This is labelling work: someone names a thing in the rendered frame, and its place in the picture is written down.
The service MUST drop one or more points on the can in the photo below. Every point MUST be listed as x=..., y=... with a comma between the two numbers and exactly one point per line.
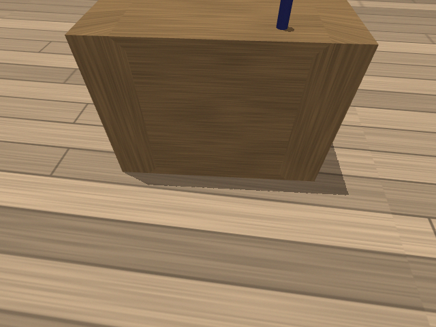
x=284, y=14

